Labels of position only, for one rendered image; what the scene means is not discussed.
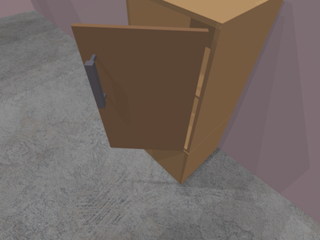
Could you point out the cupboard door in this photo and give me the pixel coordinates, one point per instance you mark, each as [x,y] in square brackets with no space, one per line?
[150,76]

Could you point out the handle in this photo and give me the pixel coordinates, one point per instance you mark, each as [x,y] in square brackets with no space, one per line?
[93,77]

